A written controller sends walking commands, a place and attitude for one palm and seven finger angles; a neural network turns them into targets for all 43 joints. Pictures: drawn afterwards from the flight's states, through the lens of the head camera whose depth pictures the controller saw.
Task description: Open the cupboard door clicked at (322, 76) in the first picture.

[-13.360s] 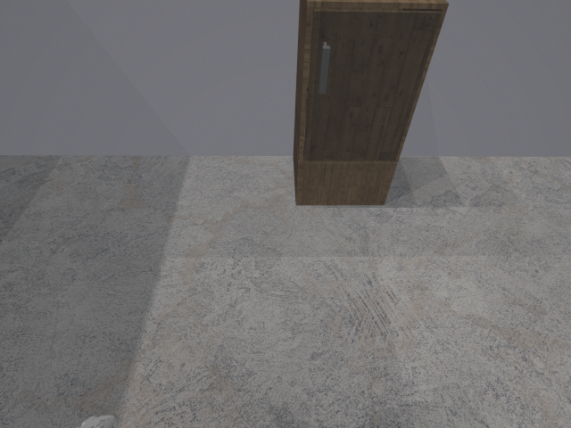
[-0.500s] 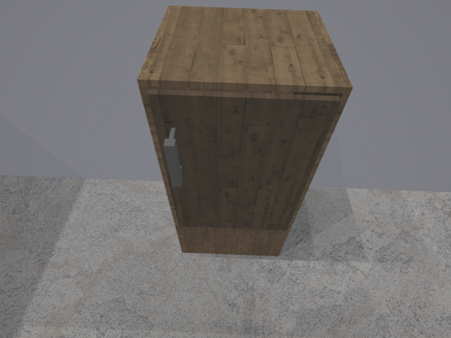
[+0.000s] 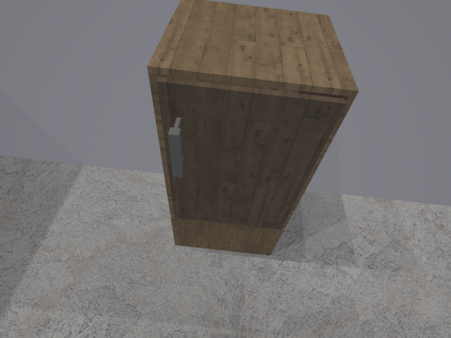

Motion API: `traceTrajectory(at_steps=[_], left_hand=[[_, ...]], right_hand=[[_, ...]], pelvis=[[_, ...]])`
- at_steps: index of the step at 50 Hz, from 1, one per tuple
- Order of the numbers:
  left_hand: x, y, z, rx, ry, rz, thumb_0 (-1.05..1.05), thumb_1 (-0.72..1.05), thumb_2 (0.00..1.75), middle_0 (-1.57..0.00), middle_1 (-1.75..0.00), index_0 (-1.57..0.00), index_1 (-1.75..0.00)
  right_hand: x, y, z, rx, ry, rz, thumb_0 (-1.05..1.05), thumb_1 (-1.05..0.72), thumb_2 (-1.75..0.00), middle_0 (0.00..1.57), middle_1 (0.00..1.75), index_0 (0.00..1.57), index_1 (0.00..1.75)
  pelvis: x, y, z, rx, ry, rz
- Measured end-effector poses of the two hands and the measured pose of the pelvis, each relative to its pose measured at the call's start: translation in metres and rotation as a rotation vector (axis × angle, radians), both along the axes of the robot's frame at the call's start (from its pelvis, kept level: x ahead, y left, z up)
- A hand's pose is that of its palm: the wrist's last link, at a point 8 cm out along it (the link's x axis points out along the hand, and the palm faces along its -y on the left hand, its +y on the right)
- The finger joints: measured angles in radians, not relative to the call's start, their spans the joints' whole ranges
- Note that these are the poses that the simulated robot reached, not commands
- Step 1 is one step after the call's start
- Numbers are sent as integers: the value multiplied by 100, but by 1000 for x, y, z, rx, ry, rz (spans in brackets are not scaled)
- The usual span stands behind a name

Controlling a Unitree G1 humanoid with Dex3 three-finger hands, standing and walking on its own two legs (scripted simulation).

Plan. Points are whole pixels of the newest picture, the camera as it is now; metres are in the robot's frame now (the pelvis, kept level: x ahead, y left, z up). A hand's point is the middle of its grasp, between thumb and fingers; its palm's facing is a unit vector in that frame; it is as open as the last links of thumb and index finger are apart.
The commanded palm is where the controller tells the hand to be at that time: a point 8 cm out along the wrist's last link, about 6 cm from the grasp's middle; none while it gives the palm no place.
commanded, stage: come to a stop and stand still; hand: left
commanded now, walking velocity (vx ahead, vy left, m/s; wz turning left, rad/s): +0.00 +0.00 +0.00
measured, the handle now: (178, 148) +0.54 +0.16 -0.04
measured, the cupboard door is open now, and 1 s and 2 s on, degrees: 0 0 0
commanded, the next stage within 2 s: look again from close up in 0.56 s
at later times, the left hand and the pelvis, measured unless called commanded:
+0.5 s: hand out of the picture -0.02 +0.16 -0.17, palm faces +0.00 -0.99 -0.17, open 7.3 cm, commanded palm none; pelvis -0.03 -0.01 +0.01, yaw -1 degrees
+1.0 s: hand out of the picture -0.03 +0.18 -0.17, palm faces +0.00 -0.98 -0.22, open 7.4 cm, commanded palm none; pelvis -0.02 +0.00 +0.00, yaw -1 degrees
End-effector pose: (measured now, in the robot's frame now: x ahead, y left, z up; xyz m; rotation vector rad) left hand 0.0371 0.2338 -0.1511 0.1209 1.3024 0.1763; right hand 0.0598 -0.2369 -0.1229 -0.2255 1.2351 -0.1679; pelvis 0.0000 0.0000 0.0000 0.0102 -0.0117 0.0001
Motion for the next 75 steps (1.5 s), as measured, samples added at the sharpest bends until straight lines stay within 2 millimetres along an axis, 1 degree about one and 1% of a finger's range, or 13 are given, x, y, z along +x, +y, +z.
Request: traceTrajectory(at_steps=[4, 10, 14, 29, 34, 41, 51, 58, 65, 66, 67, 72, 75], left_hand=[[-3, 1, 7, -2, 0, -12, 0, 91, 90, -19, -30, -20, -30], [-16, -4, 10, 17, 12, -31, 0, 92, 90, -19, -30, -20, -30], [-30, -8, 17, 20, 32, -52, 1, 93, 90, -19, -30, -20, -30], [-78, -32, 10, -45, 108, -39, 1, 91, 90, -19, -30, -20, -30], [-92, -40, 9, -57, 136, -36, 0, 91, 90, -19, -30, -20, -30], [-95, -29, 10, -25, 137, -44, 0, 90, 90, -20, -30, -20, -30], [-62, -9, 18, 34, 72, -53, 0, 91, 90, -19, -30, -20, -30], [-40, -11, 17, 27, 47, -76, 0, 91, 90, -19, -30, -19, -30], [-27, -14, 14, 25, 38, -88, 0, 91, 90, -20, -30, -20, -30], [-17, -13, 19, 20, -13, -32, 1, 91, 90, -20, -30, -20, -30], [2, -9, 32, 29, -135, 3, 1, 91, 90, -20, -30, -20, -30], [102, -3, 123, 87, -781, 34, 2, 88, 88, -20, -33, -20, -32], [138, -6, 155, 51, -1066, -20, 1, 83, 87, -20, -36, -20, -35]], right_hand=[[-12, 13, -1, 23, 19, -4, 0, -92, -90, 20, 30, 20, 30], [-32, 13, -12, 57, 40, -33, 0, -94, -90, 20, 30, 21, 30], [-49, 10, -12, 66, 58, -61, 0, -94, -90, 20, 30, 21, 30], [-113, 16, -9, 86, 192, -82, 0, -91, -90, 20, 30, 20, 30], [-121, 21, -10, 98, 210, -84, 0, -91, -90, 20, 30, 20, 30], [-107, 27, -24, 123, 149, -65, 0, -91, -90, 19, 30, 20, 30], [-84, 23, -26, 118, 101, -57, 2, -93, -90, 20, 30, 20, 30], [-72, 13, -20, 92, 88, -56, 1, -92, -90, 20, 30, 20, 30], [-61, 2, -15, 68, 87, -57, 0, -91, -90, 20, 30, 20, 30], [-56, 0, -13, 63, 57, -62, 1, -91, -90, 20, 30, 20, 30], [-49, -3, -8, 47, -3, -54, 1, -91, -90, 20, 30, 20, 30], [5, -20, 9, 2, -316, -2, 1, -91, -90, 20, 30, 20, 30], [41, -32, 17, -12, -466, 34, 1, -91, -90, 20, 30, 20, 30]], pelvis=[[-5, 3, 5, -4, 13, 1], [-13, 1, 3, 15, 21, -16], [-17, 0, 7, -3, 7, -13], [-29, -6, 11, -8, -5, -12], [-30, -6, 10, -14, 0, -11], [-31, 2, 2, -24, 8, -3], [-18, 4, 3, -4, 1, -22], [-13, 0, 5, -1, 4, -32], [-9, -4, 5, -8, 8, -35], [-9, -5, 5, -10, 14, -29], [-9, -7, 4, -5, 16, -26], [-13, -11, -3, 3, 45, 19], [-21, -15, -14, -2, 104, 21]])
